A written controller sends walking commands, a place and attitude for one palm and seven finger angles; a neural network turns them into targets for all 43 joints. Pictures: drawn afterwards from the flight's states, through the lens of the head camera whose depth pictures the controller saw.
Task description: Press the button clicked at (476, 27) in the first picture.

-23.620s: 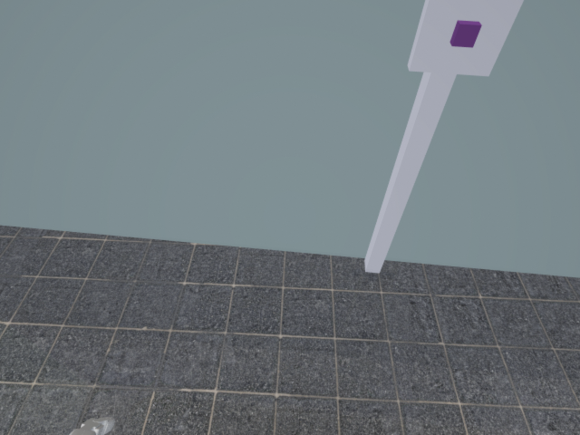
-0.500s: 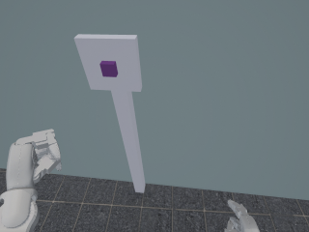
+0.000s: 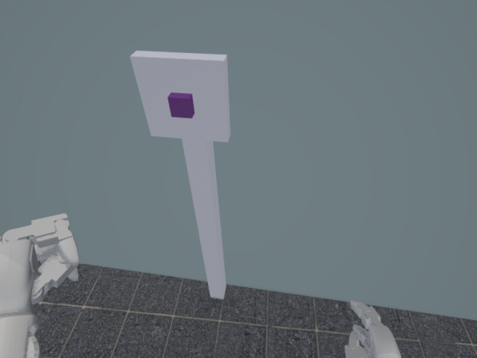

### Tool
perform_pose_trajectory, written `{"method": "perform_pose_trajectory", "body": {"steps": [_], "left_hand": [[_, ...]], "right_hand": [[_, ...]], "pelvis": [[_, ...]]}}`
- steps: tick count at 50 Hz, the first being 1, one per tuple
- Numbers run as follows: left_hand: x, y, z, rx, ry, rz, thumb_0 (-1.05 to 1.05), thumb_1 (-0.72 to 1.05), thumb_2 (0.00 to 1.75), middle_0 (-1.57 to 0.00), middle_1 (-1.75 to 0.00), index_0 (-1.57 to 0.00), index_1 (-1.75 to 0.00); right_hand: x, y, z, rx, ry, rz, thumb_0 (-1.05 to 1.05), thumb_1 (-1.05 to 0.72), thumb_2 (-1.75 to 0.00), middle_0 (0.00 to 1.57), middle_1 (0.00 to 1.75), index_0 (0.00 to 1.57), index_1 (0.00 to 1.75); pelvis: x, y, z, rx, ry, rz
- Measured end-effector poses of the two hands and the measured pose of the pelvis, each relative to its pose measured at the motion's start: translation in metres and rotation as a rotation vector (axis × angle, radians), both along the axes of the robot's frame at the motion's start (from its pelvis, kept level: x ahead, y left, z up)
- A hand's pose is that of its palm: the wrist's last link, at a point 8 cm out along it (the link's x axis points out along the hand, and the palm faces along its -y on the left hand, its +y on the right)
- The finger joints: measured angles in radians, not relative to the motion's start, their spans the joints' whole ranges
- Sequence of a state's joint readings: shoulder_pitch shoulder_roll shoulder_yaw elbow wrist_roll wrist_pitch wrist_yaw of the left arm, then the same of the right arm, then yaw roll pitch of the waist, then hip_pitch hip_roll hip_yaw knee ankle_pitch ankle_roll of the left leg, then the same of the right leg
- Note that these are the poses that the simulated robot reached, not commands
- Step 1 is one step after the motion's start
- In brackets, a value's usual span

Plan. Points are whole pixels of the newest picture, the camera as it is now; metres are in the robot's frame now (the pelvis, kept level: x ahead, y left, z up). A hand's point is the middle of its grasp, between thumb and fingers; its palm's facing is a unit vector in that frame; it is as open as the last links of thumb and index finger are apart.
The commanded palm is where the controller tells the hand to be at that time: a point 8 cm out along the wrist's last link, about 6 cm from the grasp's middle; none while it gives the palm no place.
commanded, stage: step back with the hand held close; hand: left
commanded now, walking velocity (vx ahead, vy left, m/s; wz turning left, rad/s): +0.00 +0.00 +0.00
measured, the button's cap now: (182, 104) +0.52 +0.19 +0.19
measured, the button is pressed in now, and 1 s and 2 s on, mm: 0 0 0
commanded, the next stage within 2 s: stop stepping back and stand still in 1.36 s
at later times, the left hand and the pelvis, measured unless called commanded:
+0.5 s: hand (60, 272) +0.16 +0.25 +0.15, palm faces +0.32 -0.81 -0.50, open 3.1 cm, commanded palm +0.10 +0.29 +0.17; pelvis -0.03 +0.02 -0.01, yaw -1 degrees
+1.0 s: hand (9, 319) +0.10 +0.27 +0.16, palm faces +0.43 -0.77 -0.48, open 3.1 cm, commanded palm +0.03 +0.30 +0.17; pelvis -0.09 +0.02 -0.02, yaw +2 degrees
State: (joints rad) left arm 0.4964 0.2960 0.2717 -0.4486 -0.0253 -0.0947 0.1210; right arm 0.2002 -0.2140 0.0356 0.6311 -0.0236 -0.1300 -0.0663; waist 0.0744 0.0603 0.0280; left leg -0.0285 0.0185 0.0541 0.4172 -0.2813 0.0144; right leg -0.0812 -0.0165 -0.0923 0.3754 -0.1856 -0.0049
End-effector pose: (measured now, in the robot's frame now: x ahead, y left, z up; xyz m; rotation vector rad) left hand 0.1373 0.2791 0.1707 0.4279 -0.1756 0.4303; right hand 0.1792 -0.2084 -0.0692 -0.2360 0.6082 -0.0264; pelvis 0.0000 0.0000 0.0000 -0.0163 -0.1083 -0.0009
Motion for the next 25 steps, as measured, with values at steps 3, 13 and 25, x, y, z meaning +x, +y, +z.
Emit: {"method": "perform_pose_trajectory", "body": {"steps": [3,13,25], "left_hand": [[0.001,-0.001,0.001,0.003,-0.002,-0.008,0.02,0.89,0.9,-1.31,-1.49,-1.31,-1.5],[0.011,0.005,0.001,0.067,0.038,-0.053,0.02,0.89,0.9,-1.31,-1.49,-1.31,-1.5],[-0.01,0.013,0.0,0.141,0.056,-0.12,0.02,0.88,0.9,-1.31,-1.49,-1.31,-1.5]], "right_hand": [[-0.002,0.001,-0.001,0.005,0.004,0.0,0.02,-0.91,-0.9,0.2,0.3,0.2,0.3],[-0.018,-0.012,-0.005,-0.021,0.084,-0.068,0.01,-0.91,-0.9,0.2,0.3,0.2,0.3],[-0.053,-0.021,-0.007,-0.056,0.109,-0.167,0.02,-0.91,-0.9,0.2,0.3,0.2,0.3]], "pelvis": [[0.0,0.0,0.0,0.0,0.0,-0.001],[-0.006,0.005,0.0,-0.004,0.091,-0.007],[-0.033,0.017,-0.009,0.014,0.117,-0.02]]}}
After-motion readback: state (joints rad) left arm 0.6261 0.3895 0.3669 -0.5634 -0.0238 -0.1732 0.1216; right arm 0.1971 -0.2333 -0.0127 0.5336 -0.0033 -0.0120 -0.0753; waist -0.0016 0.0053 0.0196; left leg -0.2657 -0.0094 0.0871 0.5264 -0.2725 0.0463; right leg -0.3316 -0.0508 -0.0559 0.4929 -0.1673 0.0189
